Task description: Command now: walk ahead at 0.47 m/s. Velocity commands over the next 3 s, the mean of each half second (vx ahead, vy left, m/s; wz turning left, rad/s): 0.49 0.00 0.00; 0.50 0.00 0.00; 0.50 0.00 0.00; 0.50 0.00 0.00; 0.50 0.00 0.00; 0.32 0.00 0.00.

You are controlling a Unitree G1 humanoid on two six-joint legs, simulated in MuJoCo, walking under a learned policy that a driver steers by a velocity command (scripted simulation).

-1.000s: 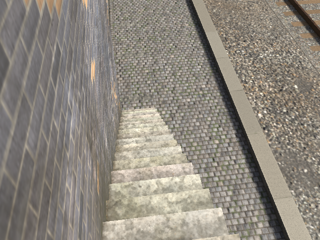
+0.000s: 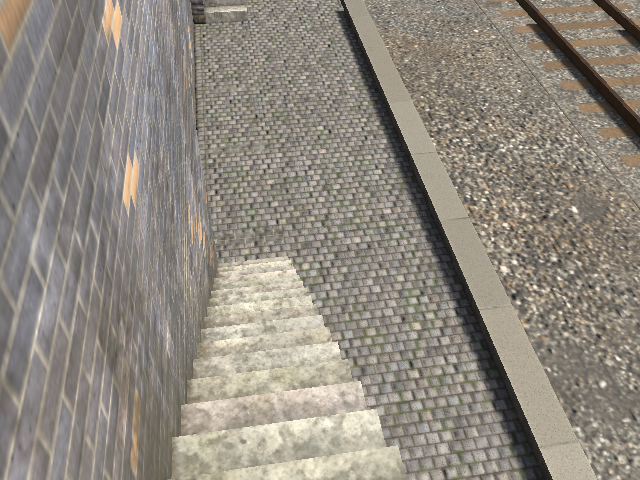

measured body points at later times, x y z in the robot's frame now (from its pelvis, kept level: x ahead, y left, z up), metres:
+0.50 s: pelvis +0.24 -0.03 -0.24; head +0.23 -0.03 +0.21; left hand +0.33 +0.20 -0.38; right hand +0.15 -0.27 -0.40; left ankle +0.14 +0.10 -0.70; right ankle +0.29 -0.10 -0.97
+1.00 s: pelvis +0.45 +0.10 -0.39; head +0.42 +0.11 +0.06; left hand +0.43 +0.37 -0.54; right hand +0.58 -0.18 -0.49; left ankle +0.49 +0.21 -1.14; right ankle +0.30 -0.10 -0.92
